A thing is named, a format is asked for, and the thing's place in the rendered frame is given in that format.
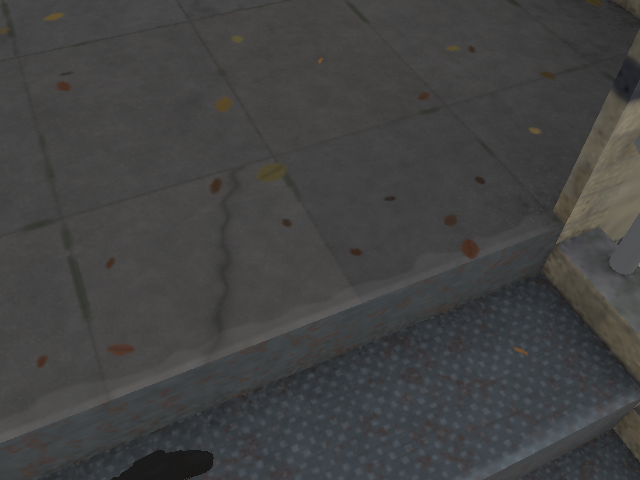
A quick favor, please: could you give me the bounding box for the left robot hand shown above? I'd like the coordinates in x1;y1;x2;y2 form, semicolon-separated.
111;450;214;480

